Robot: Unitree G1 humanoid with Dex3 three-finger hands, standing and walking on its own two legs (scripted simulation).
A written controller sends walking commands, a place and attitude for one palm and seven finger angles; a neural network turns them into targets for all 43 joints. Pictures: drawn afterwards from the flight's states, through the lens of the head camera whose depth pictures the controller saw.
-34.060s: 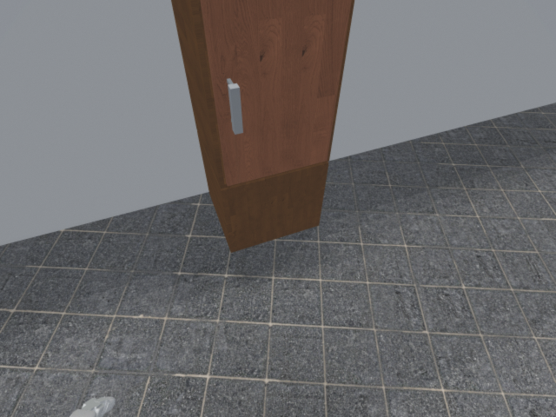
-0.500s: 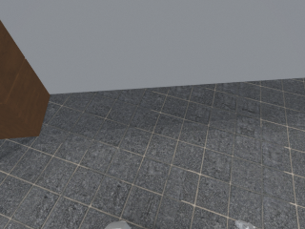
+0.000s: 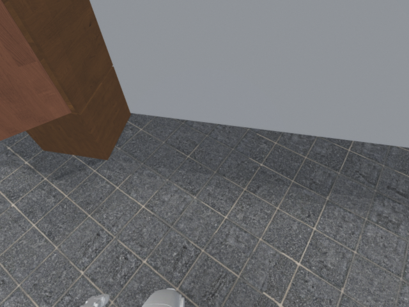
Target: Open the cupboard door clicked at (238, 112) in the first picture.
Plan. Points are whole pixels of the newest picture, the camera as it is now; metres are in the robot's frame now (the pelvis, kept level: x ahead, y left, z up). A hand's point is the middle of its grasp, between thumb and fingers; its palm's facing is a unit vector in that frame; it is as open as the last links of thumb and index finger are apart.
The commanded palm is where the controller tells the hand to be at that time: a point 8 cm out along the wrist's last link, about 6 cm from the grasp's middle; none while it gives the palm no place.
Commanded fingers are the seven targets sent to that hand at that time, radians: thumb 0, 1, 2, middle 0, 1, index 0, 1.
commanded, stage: turn to face it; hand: left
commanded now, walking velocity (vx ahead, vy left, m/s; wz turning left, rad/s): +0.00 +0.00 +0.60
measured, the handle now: out of the picture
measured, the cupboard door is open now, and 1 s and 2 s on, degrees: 44 44 44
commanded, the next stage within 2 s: take the last steps up to it in 0.88 s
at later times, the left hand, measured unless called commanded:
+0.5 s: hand out of the picture +0.06 +0.21 -0.15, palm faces +0.31 -0.90 -0.32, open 7.4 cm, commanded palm none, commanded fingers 0.00 0.90 0.90 -0.20 -0.30 -0.20 -0.30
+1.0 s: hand out of the picture -0.03 +0.18 -0.17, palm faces +0.53 -0.80 -0.27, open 7.4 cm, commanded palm none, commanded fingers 0.00 0.90 0.90 -0.20 -0.30 -0.20 -0.30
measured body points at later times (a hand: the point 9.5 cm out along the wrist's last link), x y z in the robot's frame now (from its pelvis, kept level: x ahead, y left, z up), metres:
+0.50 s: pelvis +0.02 -0.03 -0.01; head +0.06 -0.04 +0.44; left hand +0.04 +0.26 -0.13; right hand +0.17 -0.26 -0.16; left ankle -0.01 +0.11 -0.70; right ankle +0.06 -0.15 -0.74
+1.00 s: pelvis +0.03 -0.03 -0.01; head +0.07 -0.01 +0.44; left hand -0.06 +0.23 -0.15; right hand +0.24 -0.19 -0.15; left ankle -0.03 +0.09 -0.74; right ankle +0.09 -0.15 -0.72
